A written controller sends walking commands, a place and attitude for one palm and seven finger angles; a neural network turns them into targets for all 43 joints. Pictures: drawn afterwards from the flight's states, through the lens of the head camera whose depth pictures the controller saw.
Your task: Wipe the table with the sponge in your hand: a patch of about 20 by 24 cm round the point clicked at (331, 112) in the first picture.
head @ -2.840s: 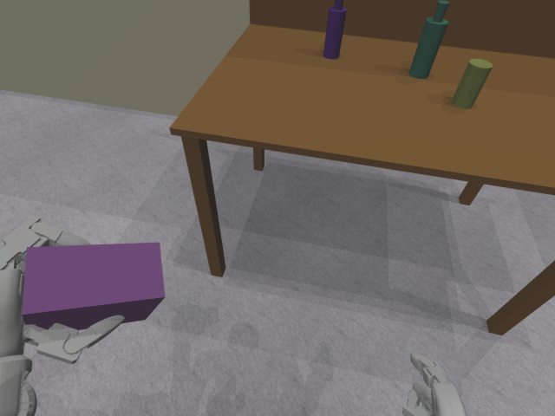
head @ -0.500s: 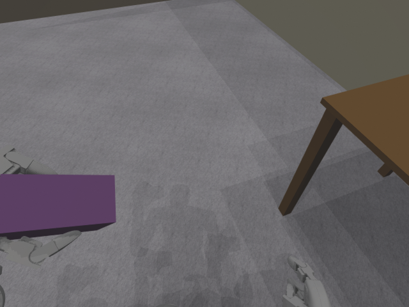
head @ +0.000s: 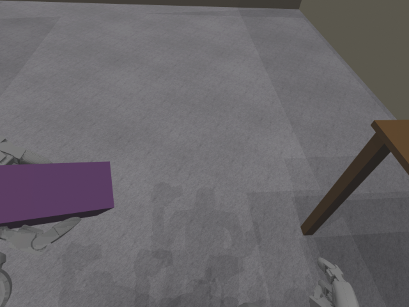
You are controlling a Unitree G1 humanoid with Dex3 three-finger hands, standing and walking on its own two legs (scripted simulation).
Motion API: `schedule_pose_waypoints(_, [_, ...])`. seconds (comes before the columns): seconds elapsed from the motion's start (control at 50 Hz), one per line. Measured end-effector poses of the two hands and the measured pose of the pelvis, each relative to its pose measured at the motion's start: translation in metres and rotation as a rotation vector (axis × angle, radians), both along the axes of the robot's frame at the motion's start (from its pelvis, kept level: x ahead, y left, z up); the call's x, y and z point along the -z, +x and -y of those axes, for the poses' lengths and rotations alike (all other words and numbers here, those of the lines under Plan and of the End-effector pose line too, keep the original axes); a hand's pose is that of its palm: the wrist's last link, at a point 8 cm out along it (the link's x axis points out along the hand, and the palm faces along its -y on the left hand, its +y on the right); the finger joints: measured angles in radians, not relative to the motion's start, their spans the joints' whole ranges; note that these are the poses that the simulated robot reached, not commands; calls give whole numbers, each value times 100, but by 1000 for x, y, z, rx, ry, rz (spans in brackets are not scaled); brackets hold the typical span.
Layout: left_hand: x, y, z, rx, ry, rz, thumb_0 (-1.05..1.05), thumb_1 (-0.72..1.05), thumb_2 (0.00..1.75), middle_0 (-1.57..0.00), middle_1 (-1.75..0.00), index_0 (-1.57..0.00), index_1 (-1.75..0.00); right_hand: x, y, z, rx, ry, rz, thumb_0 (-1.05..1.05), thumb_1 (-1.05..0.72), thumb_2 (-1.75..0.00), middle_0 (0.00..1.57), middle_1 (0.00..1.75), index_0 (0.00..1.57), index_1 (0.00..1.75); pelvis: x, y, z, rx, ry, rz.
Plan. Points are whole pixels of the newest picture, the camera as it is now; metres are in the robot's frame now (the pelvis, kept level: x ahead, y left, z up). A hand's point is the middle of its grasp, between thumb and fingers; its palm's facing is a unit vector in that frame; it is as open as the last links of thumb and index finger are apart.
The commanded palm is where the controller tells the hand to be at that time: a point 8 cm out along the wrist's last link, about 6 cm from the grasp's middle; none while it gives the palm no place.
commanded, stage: walk to a spot facing it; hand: left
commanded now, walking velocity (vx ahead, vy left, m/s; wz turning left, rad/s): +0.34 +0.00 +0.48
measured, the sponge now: (72, 194) +0.23 +0.21 +0.17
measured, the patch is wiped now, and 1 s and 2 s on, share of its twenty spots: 0.00 0.00 0.00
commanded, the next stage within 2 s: none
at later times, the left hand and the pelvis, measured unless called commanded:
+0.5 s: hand (35, 218) +0.18 +0.23 +0.19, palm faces +0.58 -0.66 -0.48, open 10.4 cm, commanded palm +0.12 +0.26 +0.19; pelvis +0.05 -0.05 +0.02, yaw +17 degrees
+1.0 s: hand (30, 182) +0.23 +0.26 +0.19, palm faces +0.74 -0.44 -0.51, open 10.4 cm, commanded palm +0.17 +0.27 +0.19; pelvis +0.17 -0.06 -0.01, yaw +30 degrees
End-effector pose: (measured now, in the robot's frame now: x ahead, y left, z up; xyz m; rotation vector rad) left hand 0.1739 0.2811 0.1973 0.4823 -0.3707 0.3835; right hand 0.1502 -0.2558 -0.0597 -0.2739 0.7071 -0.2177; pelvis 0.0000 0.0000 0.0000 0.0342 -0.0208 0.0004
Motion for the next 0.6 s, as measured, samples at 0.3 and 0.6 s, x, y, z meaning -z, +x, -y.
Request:
schedule_pose_waypoints(0.3, [-2,-30,31,-201,56,-88,-1,-51,99,-69,-135,-71,-135,53,48,-42,-293,205,-132,2,-90,-89,20,30,20,30,4,20,51,-185,-25,23])
schedule_pose_waypoints(0.6, [-9,-36,6,-344,0,-74,-1,-51,99,-69,-135,-71,-135,-7,152,-9,-357,-53,-64,2,-91,-89,20,30,19,30,-13,68,41,-330,9,-28])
